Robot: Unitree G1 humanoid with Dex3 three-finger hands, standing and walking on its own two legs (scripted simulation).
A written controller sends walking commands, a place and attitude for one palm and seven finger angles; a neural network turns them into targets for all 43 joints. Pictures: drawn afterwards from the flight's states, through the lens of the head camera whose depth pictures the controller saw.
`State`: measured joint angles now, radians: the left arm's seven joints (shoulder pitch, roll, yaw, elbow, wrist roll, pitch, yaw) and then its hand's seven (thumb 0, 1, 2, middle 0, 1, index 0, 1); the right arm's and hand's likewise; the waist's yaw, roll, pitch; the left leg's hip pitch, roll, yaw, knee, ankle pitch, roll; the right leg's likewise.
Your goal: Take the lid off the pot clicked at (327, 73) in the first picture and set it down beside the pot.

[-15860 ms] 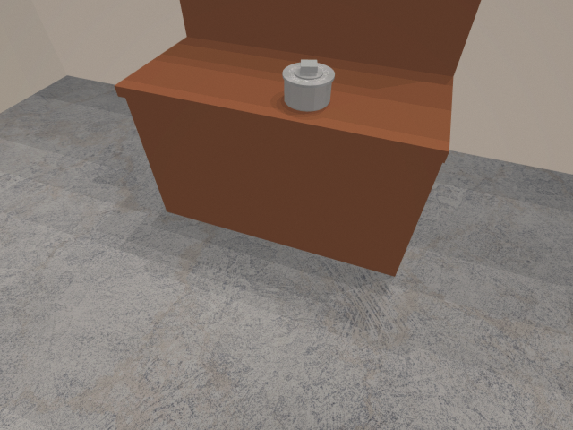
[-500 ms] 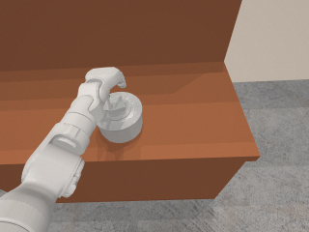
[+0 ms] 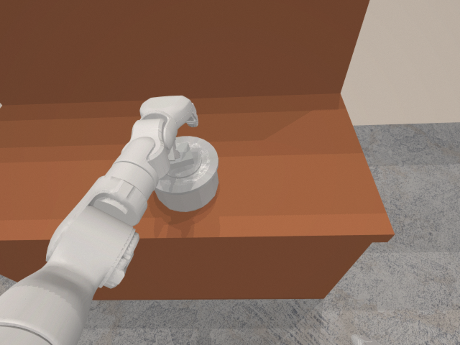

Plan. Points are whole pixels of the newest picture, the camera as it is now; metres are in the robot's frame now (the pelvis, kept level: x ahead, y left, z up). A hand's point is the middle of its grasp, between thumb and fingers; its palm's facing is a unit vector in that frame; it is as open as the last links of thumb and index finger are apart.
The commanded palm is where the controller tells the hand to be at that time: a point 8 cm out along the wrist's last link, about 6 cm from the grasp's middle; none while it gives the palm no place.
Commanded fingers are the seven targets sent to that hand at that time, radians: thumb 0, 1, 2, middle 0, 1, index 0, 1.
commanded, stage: lower the open fingers around the knob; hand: left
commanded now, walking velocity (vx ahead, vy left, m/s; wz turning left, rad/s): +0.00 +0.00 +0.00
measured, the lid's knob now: (179, 155) +0.50 +0.10 +0.02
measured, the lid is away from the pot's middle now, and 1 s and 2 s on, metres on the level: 0.00 0.00 0.00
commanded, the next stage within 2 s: close the fingers and squeeze the knob in 0.92 s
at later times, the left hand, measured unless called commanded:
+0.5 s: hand (177, 155) +0.46 +0.09 +0.06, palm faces -0.36 -0.03 -0.93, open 10.2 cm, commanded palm +0.47 +0.10 +0.12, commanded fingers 0.00 -0.27 1.31 -0.80 -0.08 -0.80 -0.08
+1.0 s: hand (177, 157) +0.47 +0.10 +0.04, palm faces -0.37 -0.01 -0.93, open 10.3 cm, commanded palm +0.48 +0.10 +0.10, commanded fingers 0.00 -0.27 1.31 -0.80 -0.08 -0.80 -0.08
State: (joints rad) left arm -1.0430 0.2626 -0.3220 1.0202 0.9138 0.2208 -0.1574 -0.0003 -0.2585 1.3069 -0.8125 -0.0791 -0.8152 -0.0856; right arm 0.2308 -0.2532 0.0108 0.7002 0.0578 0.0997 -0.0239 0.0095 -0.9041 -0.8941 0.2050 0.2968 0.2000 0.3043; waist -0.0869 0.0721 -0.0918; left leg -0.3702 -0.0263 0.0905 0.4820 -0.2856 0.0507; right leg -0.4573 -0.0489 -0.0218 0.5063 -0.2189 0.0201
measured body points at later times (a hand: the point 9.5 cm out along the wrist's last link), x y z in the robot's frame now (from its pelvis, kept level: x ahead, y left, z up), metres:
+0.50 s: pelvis +0.00 -0.01 +0.00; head +0.05 -0.04 +0.45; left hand +0.48 +0.09 +0.11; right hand +0.05 -0.27 -0.14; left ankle -0.03 +0.09 -0.74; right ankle +0.01 -0.13 -0.74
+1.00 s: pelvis +0.00 +0.00 +0.00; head +0.07 -0.03 +0.44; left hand +0.49 +0.09 +0.09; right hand +0.03 -0.27 -0.15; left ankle -0.03 +0.09 -0.74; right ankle +0.01 -0.13 -0.74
